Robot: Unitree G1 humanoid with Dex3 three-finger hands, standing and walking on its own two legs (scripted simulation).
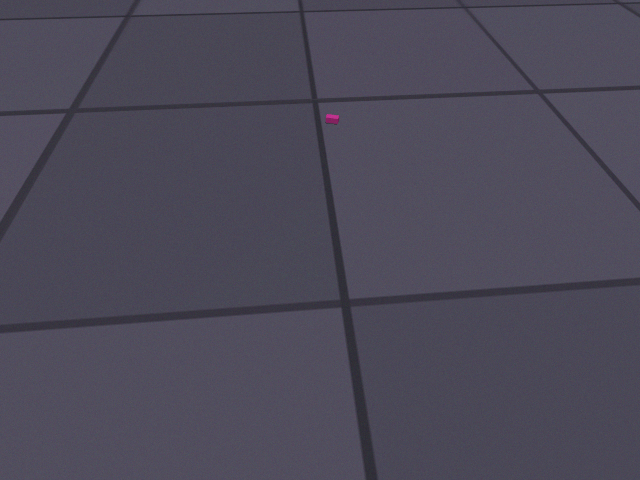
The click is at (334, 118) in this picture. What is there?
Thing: small brick
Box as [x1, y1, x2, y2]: [326, 114, 338, 123]
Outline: 326,115 326,122 337,123 338,115
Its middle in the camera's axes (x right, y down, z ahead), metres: +0.06 -0.68 +2.21
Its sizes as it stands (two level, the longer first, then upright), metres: 0.070 0.037 0.032
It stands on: the floor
